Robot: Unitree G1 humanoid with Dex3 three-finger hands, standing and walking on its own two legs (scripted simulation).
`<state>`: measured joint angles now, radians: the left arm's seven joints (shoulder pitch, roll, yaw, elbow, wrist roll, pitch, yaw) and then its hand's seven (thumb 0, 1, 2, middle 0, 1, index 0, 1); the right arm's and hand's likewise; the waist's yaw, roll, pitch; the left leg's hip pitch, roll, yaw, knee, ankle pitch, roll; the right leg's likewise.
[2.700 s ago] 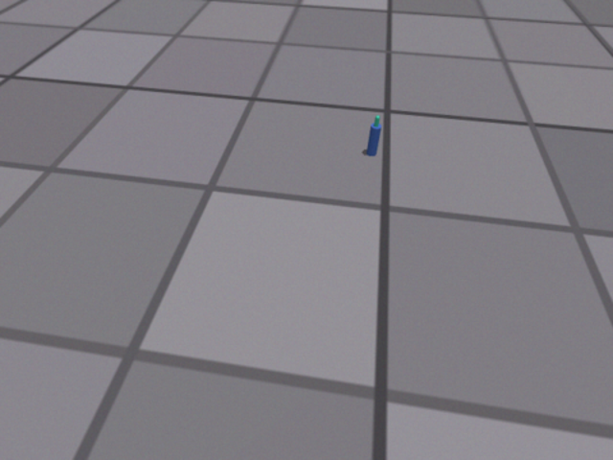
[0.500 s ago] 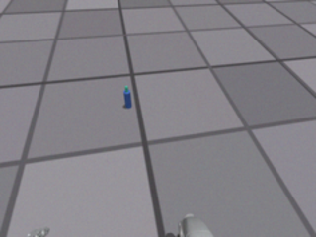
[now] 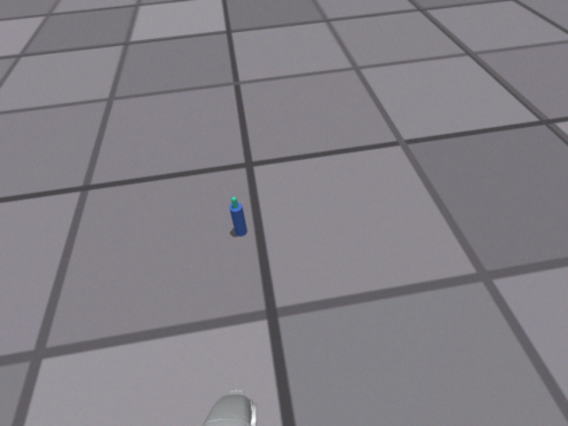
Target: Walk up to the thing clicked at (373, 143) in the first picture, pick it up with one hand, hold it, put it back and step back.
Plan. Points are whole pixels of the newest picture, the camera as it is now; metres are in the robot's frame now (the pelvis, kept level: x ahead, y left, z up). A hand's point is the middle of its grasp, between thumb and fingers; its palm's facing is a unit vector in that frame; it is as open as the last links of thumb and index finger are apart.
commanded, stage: walk up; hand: left
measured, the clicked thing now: (237, 215) +1.01 +0.26 -0.66
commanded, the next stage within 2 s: none
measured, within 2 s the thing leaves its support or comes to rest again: neither
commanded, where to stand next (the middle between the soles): +0.65 +0.05 m, yaw +1 degrees
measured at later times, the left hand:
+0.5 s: hand (123, 339) +0.28 +0.32 -0.15, palm faces -0.08 -0.94 -0.34, open 7.4 cm
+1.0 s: hand (153, 267) +0.43 +0.30 -0.13, palm faces +0.01 -0.92 -0.38, open 7.4 cm
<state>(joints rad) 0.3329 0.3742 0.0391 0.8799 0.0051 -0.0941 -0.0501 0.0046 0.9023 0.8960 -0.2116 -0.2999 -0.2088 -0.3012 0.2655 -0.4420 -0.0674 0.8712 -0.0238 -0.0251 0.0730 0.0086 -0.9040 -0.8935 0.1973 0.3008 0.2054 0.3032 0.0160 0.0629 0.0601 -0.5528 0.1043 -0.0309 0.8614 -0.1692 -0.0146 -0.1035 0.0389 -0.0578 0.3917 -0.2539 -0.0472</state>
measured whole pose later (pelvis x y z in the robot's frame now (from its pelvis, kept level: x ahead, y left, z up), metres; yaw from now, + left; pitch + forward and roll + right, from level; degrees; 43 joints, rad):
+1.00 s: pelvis +0.38 +0.03 +0.00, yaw +2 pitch -3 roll -1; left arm 0.32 0.39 0.04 0.85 0.02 -0.09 -0.04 0.00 0.90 0.90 -0.21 -0.30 -0.21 -0.30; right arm 0.29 -0.43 -0.06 0.89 -0.02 -0.02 0.07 0.01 -0.90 -0.89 0.20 0.30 0.20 0.30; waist 0.01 0.06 0.08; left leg -0.50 0.07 -0.04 0.78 -0.21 -0.01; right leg -0.12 -0.02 -0.12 0.43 -0.26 -0.03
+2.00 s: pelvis +0.59 +0.07 -0.02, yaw +2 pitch -4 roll +0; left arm 0.19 0.39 0.02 0.93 0.00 0.01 -0.01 0.00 0.91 0.90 -0.21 -0.30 -0.21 -0.30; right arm 0.26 -0.39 -0.03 1.00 -0.03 -0.02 0.01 0.01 -0.90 -0.89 0.20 0.30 0.21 0.30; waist 0.01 -0.04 0.06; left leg -0.32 0.02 0.04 0.65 -0.27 0.00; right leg -0.34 -0.05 -0.03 0.69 -0.34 -0.01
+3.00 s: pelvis +0.62 +0.06 +0.01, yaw +1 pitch -2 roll +0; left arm 0.07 0.33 0.01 1.16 0.01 -0.01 -0.01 0.00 0.91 0.90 -0.21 -0.30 -0.21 -0.30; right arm 0.11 -0.36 0.00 1.18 -0.01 -0.01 0.01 0.01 -0.90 -0.89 0.20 0.30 0.21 0.30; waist -0.02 0.00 0.05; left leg -0.13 0.04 0.03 0.34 -0.17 -0.03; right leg -0.13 -0.01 -0.03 0.34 -0.17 0.01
